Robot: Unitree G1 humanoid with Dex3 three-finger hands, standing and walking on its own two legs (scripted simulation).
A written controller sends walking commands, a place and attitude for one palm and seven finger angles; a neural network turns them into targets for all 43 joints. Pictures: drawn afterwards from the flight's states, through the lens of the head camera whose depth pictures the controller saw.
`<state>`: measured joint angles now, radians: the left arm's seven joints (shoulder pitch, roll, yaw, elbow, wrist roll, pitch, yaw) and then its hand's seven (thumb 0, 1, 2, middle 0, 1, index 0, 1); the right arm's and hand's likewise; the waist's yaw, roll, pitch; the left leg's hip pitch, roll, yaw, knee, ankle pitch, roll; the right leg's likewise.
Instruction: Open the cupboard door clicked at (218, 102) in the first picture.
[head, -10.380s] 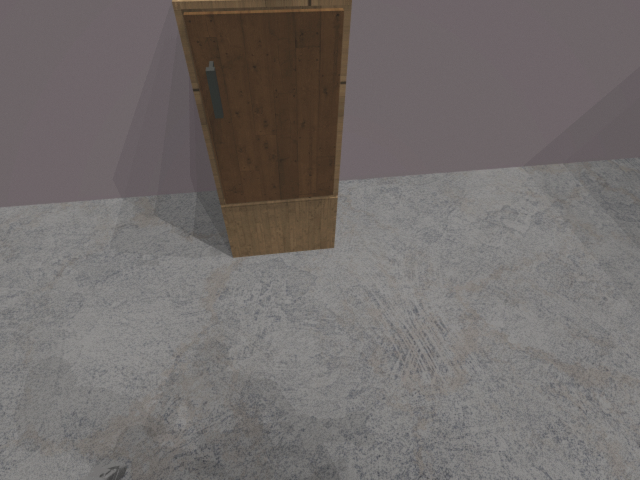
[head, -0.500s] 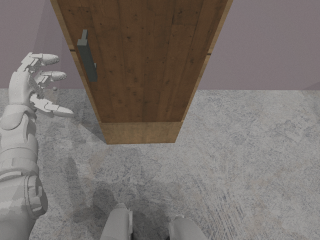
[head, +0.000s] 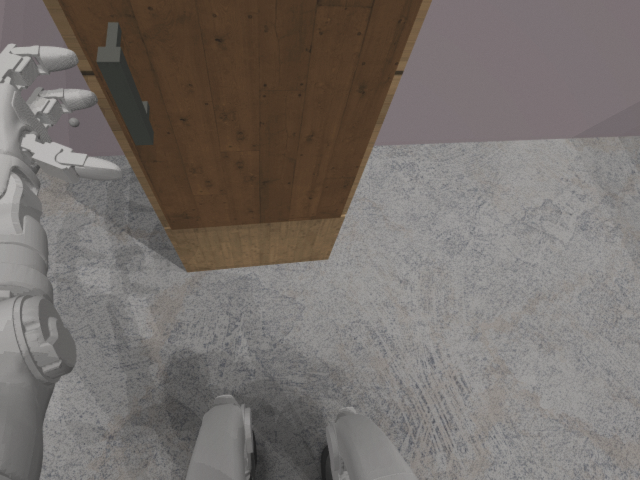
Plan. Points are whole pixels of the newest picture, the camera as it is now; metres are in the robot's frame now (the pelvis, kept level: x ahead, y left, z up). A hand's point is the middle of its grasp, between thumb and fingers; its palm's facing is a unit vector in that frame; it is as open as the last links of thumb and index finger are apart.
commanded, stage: move the hooked fingers beside the handle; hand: left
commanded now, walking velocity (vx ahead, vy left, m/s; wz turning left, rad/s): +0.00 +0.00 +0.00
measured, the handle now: (130, 88) +0.56 +0.19 +0.07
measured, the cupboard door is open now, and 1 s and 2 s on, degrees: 0 0 0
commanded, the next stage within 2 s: slide the fingers in behind the handle in 0.66 s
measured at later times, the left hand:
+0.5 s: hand (71, 130) +0.50 +0.25 +0.07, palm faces +0.09 -1.00 +0.00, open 14.0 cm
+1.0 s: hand (75, 134) +0.50 +0.24 +0.07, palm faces +0.06 -1.00 +0.01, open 14.0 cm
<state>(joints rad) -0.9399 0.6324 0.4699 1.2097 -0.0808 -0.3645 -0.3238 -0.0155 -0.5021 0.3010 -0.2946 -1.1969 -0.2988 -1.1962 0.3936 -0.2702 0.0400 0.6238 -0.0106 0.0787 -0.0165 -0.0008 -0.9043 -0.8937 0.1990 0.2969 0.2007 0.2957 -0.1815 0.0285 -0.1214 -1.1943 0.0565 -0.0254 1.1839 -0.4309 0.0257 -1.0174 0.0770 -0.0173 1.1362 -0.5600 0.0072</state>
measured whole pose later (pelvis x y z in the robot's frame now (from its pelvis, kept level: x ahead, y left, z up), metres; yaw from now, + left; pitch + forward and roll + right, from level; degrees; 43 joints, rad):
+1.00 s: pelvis +0.00 +0.00 +0.00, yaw +0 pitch +24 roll -5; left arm -0.88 0.57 0.43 1.16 -0.11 -0.38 -0.32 -0.02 -0.50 0.30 -0.29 -1.20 -0.30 -1.20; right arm 0.37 -0.26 0.03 0.63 0.00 0.09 -0.01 0.00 -0.90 -0.89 0.20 0.30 0.20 0.30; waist -0.16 0.03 -0.13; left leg -1.17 0.05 -0.04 1.19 -0.44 0.02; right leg -0.98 0.08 -0.03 1.13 -0.56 0.01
